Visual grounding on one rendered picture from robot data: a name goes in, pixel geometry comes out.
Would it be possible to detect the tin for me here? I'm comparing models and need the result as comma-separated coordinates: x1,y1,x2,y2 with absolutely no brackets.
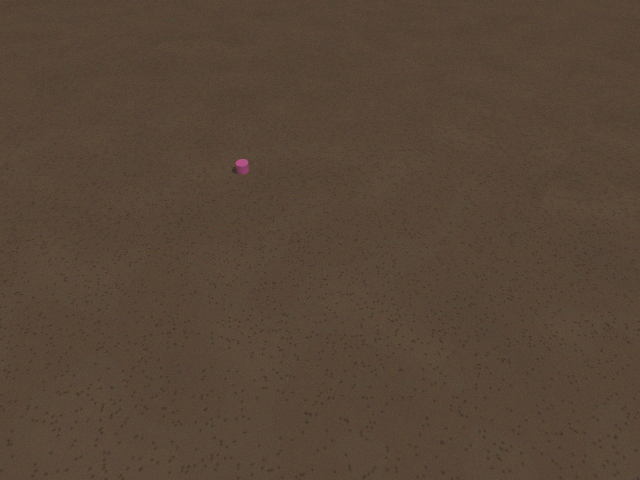
235,159,250,175

